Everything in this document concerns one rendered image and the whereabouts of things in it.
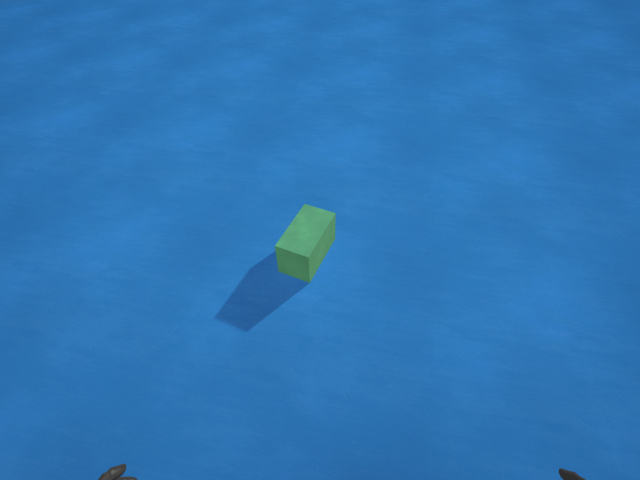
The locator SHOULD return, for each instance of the carton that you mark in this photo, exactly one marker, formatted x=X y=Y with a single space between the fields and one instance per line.
x=305 y=243

